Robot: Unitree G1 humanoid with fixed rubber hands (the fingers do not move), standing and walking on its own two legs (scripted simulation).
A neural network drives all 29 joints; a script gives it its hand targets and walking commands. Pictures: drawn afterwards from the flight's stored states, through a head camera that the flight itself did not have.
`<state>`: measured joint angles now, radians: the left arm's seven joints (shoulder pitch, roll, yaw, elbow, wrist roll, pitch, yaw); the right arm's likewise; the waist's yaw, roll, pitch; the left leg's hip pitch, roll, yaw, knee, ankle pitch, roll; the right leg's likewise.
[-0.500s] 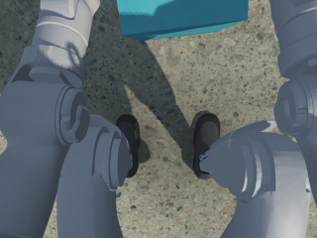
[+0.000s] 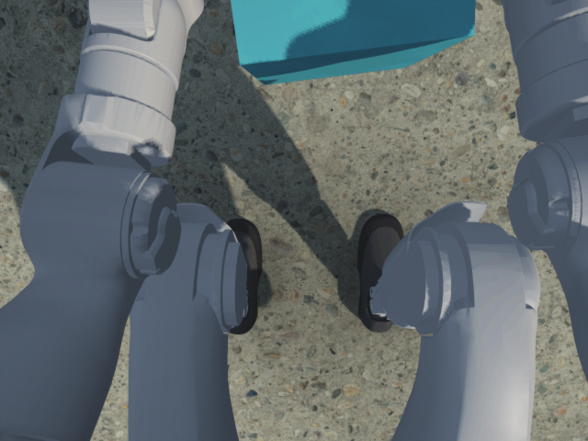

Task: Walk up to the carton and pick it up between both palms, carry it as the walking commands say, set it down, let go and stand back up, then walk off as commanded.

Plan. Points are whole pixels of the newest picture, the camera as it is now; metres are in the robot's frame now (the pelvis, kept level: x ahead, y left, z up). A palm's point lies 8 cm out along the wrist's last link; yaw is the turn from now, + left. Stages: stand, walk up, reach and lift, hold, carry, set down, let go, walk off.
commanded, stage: reach and lift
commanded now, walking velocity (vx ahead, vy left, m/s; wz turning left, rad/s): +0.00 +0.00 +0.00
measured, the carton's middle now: out of the picture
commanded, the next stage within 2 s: none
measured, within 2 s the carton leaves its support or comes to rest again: neither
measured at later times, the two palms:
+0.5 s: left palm out of the picture +0.57 +0.10 -0.06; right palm out of the picture +0.58 -0.18 -0.07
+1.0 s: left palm out of the picture +0.54 +0.11 +0.01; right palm out of the picture +0.55 -0.17 +0.01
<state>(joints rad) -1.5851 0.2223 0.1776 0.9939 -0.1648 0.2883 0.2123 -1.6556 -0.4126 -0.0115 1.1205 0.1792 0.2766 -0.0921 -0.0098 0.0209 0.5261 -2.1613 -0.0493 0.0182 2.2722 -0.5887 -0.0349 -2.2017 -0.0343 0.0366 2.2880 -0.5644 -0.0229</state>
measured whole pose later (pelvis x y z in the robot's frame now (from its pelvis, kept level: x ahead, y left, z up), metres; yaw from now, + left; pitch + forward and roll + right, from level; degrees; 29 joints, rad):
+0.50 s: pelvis -0.01 +0.00 +0.04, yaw -1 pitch +26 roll +3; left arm -1.51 0.15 0.34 0.78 -0.03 0.37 0.26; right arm -1.67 -0.38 -0.01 1.05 0.17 0.35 -0.13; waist -0.01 0.02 0.53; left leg -2.03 -0.06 0.01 2.16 -0.58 -0.04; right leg -2.09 -0.01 0.04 2.18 -0.54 -0.02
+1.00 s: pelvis -0.03 +0.00 +0.08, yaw -1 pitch +22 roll +3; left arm -1.47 0.09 0.42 0.67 0.06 0.45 0.27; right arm -1.65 -0.34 -0.03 1.02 0.09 0.43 -0.14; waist -0.01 0.02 0.53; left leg -1.88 -0.06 0.00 2.02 -0.52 -0.04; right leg -1.93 -0.01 0.04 2.04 -0.49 -0.01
